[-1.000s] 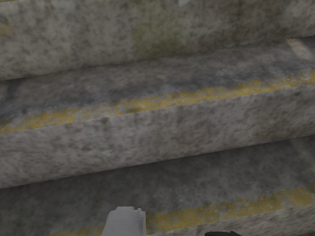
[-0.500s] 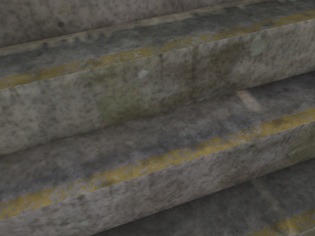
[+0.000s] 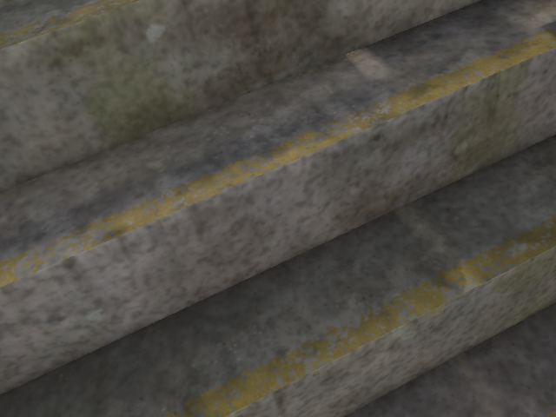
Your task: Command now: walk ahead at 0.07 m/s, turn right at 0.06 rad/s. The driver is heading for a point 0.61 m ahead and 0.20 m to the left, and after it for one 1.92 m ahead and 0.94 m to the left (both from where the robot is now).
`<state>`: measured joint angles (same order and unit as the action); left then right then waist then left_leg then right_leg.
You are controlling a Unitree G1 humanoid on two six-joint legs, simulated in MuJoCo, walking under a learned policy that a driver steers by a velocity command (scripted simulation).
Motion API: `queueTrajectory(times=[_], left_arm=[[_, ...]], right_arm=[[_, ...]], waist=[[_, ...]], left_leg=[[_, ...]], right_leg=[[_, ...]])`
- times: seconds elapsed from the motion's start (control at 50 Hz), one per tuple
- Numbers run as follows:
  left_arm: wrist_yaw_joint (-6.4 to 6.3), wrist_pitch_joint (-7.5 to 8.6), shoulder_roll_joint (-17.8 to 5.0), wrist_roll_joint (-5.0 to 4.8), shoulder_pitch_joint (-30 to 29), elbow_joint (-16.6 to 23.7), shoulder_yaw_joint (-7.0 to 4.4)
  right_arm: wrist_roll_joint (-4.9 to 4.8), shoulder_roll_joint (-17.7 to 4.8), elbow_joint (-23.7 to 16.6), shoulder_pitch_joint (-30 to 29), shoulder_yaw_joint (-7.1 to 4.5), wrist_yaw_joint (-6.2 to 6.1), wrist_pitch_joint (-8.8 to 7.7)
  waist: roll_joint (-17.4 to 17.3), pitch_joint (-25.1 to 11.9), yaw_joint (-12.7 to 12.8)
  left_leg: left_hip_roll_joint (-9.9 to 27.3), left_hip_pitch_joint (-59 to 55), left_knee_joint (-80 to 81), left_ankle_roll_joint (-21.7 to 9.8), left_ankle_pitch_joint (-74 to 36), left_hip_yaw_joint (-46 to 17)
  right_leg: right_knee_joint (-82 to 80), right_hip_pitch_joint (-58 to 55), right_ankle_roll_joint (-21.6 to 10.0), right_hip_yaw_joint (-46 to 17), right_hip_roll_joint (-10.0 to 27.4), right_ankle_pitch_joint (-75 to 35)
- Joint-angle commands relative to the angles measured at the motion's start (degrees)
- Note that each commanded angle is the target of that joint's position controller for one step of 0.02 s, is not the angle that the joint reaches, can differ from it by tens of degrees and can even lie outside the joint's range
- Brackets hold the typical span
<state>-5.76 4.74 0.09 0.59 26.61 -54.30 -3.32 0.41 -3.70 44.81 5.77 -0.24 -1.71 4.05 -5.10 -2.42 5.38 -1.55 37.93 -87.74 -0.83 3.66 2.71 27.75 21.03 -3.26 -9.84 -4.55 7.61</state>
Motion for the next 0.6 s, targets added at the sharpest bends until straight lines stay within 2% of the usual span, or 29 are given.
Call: queueTrajectory(times=[0.02, 0.04, 0.06, 0.08, 0.12, 0.14, 0.16, 0.18, 0.2, 0.22, 0.24, 0.26, 0.28, 0.3, 0.32, 0.34, 0.36, 0.38, 0.4, 0.42, 0.44, 0.46, 0.48, 0.5, 0.52, 0.54, 0.56, 0.58, 0.6], left_arm=[[-0.66, -3.10, -10.3, 1.06, 4.6, 2.2, -2.53], [-0.79, -4.46, -11.6, 2.11, 5.9, 1.9, -2.77], [-0.43, -5.96, -11.2, 2.50, 6.0, 1.1, -2.80], [0.27, -6.80, -11.4, 2.16, 5.0, 1.3, -2.65], [2.19, -6.91, -11.9, 0.27, 5.2, 1.1, -3.16], [3.16, -6.49, -12.0, -0.14, 4.1, 1.8, -3.23], [3.95, -6.04, -11.5, -1.24, 1.8, 2.3, -3.00], [4.48, -5.60, -9.7, -2.44, -0.8, 3.3, -1.77], [4.59, -5.37, -10.1, -1.02, -1.2, 3.3, -1.36], [4.21, -5.56, -10.7, 0.49, 0.8, 2.8, -1.29], [4.11, -5.96, -11.8, 1.46, 2.9, 3.2, -1.46], [4.12, -6.87, -11.9, 0.77, 1.1, 4.3, -0.68], [3.96, -7.02, -12.8, 0.50, -3.9, 7.1, -0.07], [4.94, -6.71, -14.3, 1.92, -5.2, 8.1, -0.32], [5.44, -6.51, -13.5, 1.66, -6.5, 9.0, 0.00], [5.78, -6.10, -13.0, 3.10, -8.4, 10.4, 0.06], [5.82, -5.91, -12.0, 3.07, -7.5, 11.2, 0.50], [6.29, -5.69, -12.4, 2.99, -5.0, 9.7, 0.36], [6.35, -5.63, -12.2, 3.05, -4.3, 9.9, 0.39], [6.26, -5.85, -12.3, 2.98, -3.3, 9.2, -0.01], [6.23, -6.00, -11.5, 3.23, -2.8, 10.0, 0.22], [6.24, -6.64, -13.0, 3.51, -1.5, 10.6, -0.15], [6.45, -6.96, -13.0, 3.59, 0.0, 10.7, -0.04], [6.53, -7.23, -13.0, 3.31, 1.4, 10.5, 0.04], [7.17, -7.28, -12.9, 1.93, 2.7, 10.1, 0.41], [7.20, -7.14, -13.0, 1.08, 3.2, 9.8, 0.60], [7.05, -7.00, -12.8, 0.51, 2.1, 9.7, 0.86], [6.42, -7.23, -11.0, 0.12, 3.0, 8.8, 1.56], [6.13, -7.00, -11.2, -0.65, 3.0, 7.8, 1.77]], right_arm=[[-2.38, -1.6, -4.6, -6.7, -0.28, -1.33, 0.76], [-2.89, -4.2, -3.4, -4.3, -1.29, -2.49, 0.61], [-2.97, -4.7, -1.7, -1.0, -1.51, -3.60, 0.39], [-2.73, -4.7, 0.5, 3.7, -1.46, -4.23, -0.06], [-1.40, -4.3, 3.6, 7.1, -1.18, -4.58, -0.87], [-0.84, -3.5, 5.8, 10.4, -0.88, -4.32, -1.57], [-0.95, -5.8, 6.7, 13.5, -1.35, -4.40, -2.38], [-0.61, -8.0, 5.0, 10.9, -1.85, -4.76, -3.15], [-0.08, -6.8, 3.2, 6.3, -1.25, -4.60, -4.50], [-0.58, -8.4, 3.1, 1.6, -1.62, -3.79, -5.13], [-0.71, -10.3, 3.3, 1.8, -2.38, -3.32, -5.52], [-1.37, -12.1, 4.1, 2.5, -2.80, -3.24, -4.47], [0.24, -12.7, 3.9, 6.7, -2.38, -3.51, -4.19], [0.97, -14.3, 5.4, 10.1, -3.21, -3.53, -4.04], [0.96, -14.9, 5.3, 12.9, -3.47, -3.58, -3.92], [1.42, -14.0, 5.3, 13.1, -3.83, -3.78, -4.83], [1.00, -13.5, 4.5, 11.8, -3.81, -3.89, -5.25], [0.43, -13.7, 4.5, 12.0, -4.12, -3.36, -5.75], [0.18, -12.8, 4.2, 11.8, -4.07, -3.19, -5.99], [0.10, -11.2, 3.6, 11.0, -3.80, -3.08, -6.65], [-0.03, -10.9, 3.2, 9.4, -3.77, -2.80, -6.82], [0.65, -10.6, 2.6, 8.4, -3.75, -2.85, -7.31], [1.02, -9.9, 1.7, 6.7, -3.48, -3.06, -7.36], [1.34, -9.1, 0.8, 5.2, -3.04, -3.33, -7.22], [1.81, -7.8, 0.2, 4.1, -2.30, -3.67, -6.53], [1.98, -8.7, -0.4, 4.7, -2.50, -4.13, -5.57], [1.98, -9.9, -0.8, 6.6, -3.04, -4.86, -4.16], [1.32, -9.6, -2.4, 7.5, -3.16, -5.88, -3.63], [1.50, -8.8, -3.3, 9.6, -3.22, -6.66, -2.87]], waist=[[23.5, 3.0, 0.1], [24.6, 4.6, 0.4], [25.5, 4.1, 0.2], [22.7, 4.8, -0.8], [11.5, 6.5, -0.5], [6.8, 4.8, -0.6], [2.8, 3.0, -2.8], [-10.6, 3.2, -3.9], [-12.2, 3.6, -3.2], [-8.9, 5.3, -0.5], [-3.6, 6.9, 1.2], [0.0, 10.1, 0.1], [0.8, 11.7, -2.4], [4.0, 12.0, -4.3], [2.7, 10.7, -5.7], [3.0, 9.7, -5.5], [1.4, 7.3, -4.7], [1.4, 5.4, -4.3], [0.3, 4.0, -3.8], [1.8, 3.9, -3.4], [1.0, 3.4, -2.3], [1.2, 3.5, -1.8], [0.3, 3.7, -1.2], [0.3, 3.4, -0.7], [1.5, 3.6, -0.2], [1.5, 3.6, -1.1], [0.5, 3.4, -3.2], [-2.0, 2.2, -3.7], [-2.1, 1.8, -5.5]], left_leg=[[-4.2, -8.9, 32.8, 0.0, 23.4, 4.3], [-4.9, -9.7, 43.8, -0.2, 32.0, 3.4], [-4.4, -13.4, 48.6, -1.6, 32.8, 3.0], [-2.9, -17.4, 58.2, -2.8, 28.9, 2.6], [-1.7, -23.1, 71.7, -4.4, 20.7, 0.1], [1.4, -28.7, 71.8, -4.8, 17.1, -3.8], [4.4, -35.5, 67.0, -7.5, 20.8, -9.5], [10.9, -26.4, 72.6, -11.4, 32.5, -19.4], [18.0, -14.1, 78.1, -15.8, 38.5, -26.5], [18.4, -6.8, 78.7, -17.5, 39.4, -26.0], [16.6, -5.2, 77.9, -16.1, 38.4, -22.5], [12.1, -7.0, 73.1, -15.0, 35.2, -15.7], [12.6, -14.5, 71.8, -14.8, 34.5, -19.4], [10.4, -18.8, 65.8, -15.2, 32.1, -17.9], [11.0, -21.9, 64.5, -15.6, 31.6, -19.2], [13.3, -20.1, 60.4, -13.7, 29.1, -22.2], [13.3, -20.1, 58.5, -13.4, 29.2, -22.5], [12.3, -19.5, 55.2, -14.5, 30.2, -20.9], [11.6, -17.8, 53.4, -14.9, 30.3, -20.4], [13.5, -12.5, 51.1, -15.5, 30.6, -22.1], [13.3, -9.1, 49.6, -14.8, 32.2, -22.2], [13.7, -7.1, 48.2, -14.1, 32.4, -22.5], [12.7, -4.9, 44.8, -13.3, 32.5, -21.3], [12.1, -3.6, 41.8, -12.9, 31.5, -20.6], [10.4, -2.7, 39.0, -10.9, 29.7, -17.9], [9.2, -3.1, 35.7, -9.9, 28.2, -16.7], [8.3, -4.0, 32.8, -9.2, 25.5, -15.5], [7.7, -4.6, 29.4, -8.7, 18.3, -14.9], [6.8, -5.2, 26.5, -7.9, 12.5, -13.6]], right_leg=[[-17.0, -4.0, -3.5, -11.2, 9.6, 21.6], [-17.1, -6.5, -6.0, -14.1, 10.6, 24.9], [-17.5, -7.0, -8.6, -16.6, 12.4, 23.6], [-16.5, -6.0, -9.6, -17.4, 12.7, 23.8], [-10.5, -2.2, -8.5, -15.0, 9.2, 25.4], [-4.6, 2.6, -7.5, -12.3, 7.6, 23.3], [-1.3, 13.2, -4.5, -8.8, 5.1, 24.6], [11.6, 13.3, -2.0, -1.0, 1.3, 18.1], [29.6, 7.5, -0.5, 2.2, 2.8, 11.0], [43.2, 5.9, 0.8, 3.1, 3.7, 9.2], [47.7, 6.0, 2.4, 3.1, 4.0, 11.7], [46.2, 9.8, 3.7, 7.3, 1.7, 13.3], [40.4, 17.3, 4.3, 5.5, 3.6, 15.4], [42.3, 21.5, 5.1, 7.8, 1.4, 10.5], [41.0, 23.5, 5.5, 8.1, 1.6, 9.5], [44.3, 23.7, 5.2, 2.3, 3.4, -0.8], [44.4, 23.4, 5.3, 1.5, 3.2, -3.1], [47.5, 21.8, 4.6, 5.8, 2.0, -5.4], [48.7, 20.3, 4.2, 6.0, 2.4, -6.6], [53.7, 17.8, 3.2, 5.4, 2.6, -10.6], [54.4, 16.2, 2.6, 4.6, 3.5, -11.9], [51.7, 13.5, 2.8, 3.9, 4.5, -11.6], [48.0, 11.0, 2.5, 4.8, 5.4, -11.0], [41.7, 8.3, 1.8, 5.6, 6.4, -10.9], [25.4, 4.2, 0.3, 6.8, 8.6, -10.3], [13.7, 0.7, -0.4, 10.6, 7.9, -9.4], [2.8, -2.9, -0.9, 13.7, 7.7, -13.0], [-6.2, -7.9, -1.6, 16.4, 7.4, -21.9], [-15.0, -11.3, -1.9, 17.6, 7.7, -28.4]])
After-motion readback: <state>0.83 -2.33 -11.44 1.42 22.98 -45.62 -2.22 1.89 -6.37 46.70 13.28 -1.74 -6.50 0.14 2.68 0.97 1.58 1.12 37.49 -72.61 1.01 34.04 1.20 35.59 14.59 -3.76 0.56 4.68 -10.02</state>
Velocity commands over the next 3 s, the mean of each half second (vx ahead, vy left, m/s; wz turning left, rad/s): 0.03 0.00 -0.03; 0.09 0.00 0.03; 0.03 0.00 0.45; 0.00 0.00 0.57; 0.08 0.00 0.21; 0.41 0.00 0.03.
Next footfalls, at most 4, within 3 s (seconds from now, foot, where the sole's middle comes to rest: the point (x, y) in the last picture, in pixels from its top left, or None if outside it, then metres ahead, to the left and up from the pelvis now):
0.14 left None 0.00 0.10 -0.78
0.66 right None -0.09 -0.17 -1.01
1.16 left None -0.22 -0.03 -1.01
1.56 right None -0.31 -0.29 -1.24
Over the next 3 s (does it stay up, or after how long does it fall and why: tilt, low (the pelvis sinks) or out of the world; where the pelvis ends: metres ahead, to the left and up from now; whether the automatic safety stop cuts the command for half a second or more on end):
stays up -0.33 -0.11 -0.45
